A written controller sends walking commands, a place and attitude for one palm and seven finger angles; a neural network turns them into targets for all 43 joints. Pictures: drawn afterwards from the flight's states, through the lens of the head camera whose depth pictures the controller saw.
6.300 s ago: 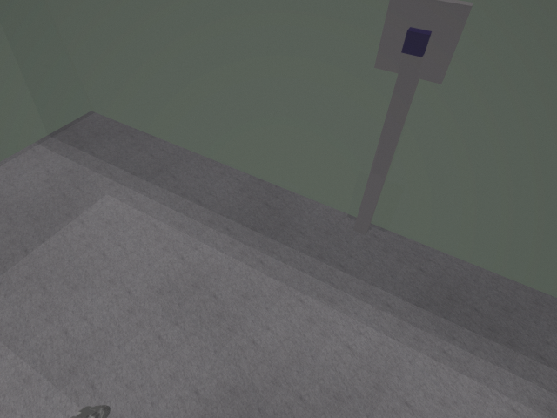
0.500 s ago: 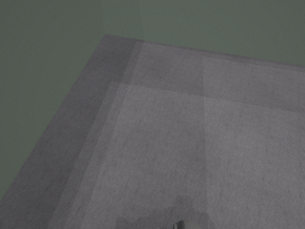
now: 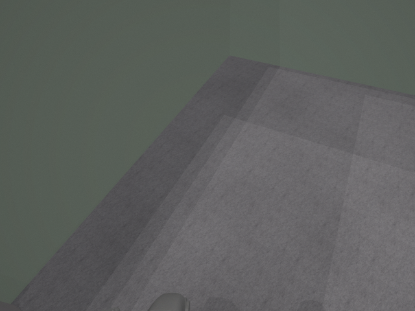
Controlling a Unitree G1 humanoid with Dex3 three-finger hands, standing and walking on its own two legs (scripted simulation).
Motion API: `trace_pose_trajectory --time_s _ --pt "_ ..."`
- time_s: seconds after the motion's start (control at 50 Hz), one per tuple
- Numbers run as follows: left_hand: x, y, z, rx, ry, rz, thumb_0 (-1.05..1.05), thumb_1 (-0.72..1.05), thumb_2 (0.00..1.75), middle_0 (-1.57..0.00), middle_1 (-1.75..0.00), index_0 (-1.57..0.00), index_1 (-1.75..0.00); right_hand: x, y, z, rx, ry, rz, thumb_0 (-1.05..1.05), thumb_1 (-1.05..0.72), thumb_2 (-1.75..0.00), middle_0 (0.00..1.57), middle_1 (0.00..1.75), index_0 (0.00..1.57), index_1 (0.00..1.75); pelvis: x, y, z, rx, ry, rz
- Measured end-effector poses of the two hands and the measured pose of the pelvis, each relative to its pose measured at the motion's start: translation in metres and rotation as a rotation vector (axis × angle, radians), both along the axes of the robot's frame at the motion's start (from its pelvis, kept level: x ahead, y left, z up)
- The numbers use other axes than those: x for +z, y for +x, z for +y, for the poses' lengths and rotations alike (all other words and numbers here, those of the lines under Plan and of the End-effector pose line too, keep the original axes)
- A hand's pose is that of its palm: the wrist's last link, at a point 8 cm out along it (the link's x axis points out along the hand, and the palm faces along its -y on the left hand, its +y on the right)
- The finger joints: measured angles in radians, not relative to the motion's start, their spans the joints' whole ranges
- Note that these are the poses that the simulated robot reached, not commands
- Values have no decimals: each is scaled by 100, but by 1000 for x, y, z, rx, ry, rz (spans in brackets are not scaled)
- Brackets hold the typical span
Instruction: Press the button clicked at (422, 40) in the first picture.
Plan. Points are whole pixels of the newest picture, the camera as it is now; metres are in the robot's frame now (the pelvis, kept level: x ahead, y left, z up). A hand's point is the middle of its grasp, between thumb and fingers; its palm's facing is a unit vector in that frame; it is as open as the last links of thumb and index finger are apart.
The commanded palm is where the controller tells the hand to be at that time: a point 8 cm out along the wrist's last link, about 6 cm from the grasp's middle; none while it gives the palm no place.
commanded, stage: turn to face it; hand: left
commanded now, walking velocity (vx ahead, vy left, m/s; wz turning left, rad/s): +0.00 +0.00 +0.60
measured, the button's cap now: out of the picture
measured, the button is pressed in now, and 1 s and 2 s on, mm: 0 0 0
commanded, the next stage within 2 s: take the last steps up to it in 1.68 s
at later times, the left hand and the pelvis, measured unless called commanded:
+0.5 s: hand out of the picture -0.01 +0.29 -0.16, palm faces +0.34 -0.90 -0.27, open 7.4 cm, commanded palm none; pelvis -0.02 +0.04 +0.00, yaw +17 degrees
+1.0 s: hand out of the picture -0.08 +0.21 -0.16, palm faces +0.58 -0.77 -0.26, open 7.4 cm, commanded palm none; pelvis -0.03 +0.01 +0.00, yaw +37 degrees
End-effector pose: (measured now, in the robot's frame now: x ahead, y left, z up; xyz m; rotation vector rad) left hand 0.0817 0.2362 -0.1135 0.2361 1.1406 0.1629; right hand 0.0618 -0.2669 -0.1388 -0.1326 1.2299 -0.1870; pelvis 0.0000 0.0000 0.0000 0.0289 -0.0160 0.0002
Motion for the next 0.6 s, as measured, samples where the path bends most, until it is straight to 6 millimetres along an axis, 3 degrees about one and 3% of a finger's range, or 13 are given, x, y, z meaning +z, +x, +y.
trace_pose_trajectory --time_s 0.12,0.26,0.32,0.46,0.6 --pt "-11 -45 10 105 -27 53 0 90 90 -20 -30 -21 -30 4 20 14 110 -16 40 1 -91 -90 20 30 20 30 0 -6 6 89 1 8" --pt "-41 -107 57 258 -44 134 0 90 90 -20 -30 -21 -30 8 68 59 267 -64 -51 1 -91 -90 20 30 20 30 -17 -14 34 185 -25 21" --pt "-43 -124 74 303 -31 173 1 90 90 -20 -30 -21 -30 16 77 77 305 -72 -95 0 -91 -90 20 30 20 30 -14 -18 40 207 -31 14" --pt "-22 -119 91 354 -14 86 1 91 90 -20 -30 -20 -30 24 74 95 360 -62 -78 0 -90 -90 21 30 20 30 -1 -22 46 279 -46 8" --pt "-6 -97 80 382 9 -20 1 91 90 -20 -30 -20 -30 11 67 86 395 -31 -28 0 -90 -90 21 30 21 30 -1 -22 32 366 -40 12"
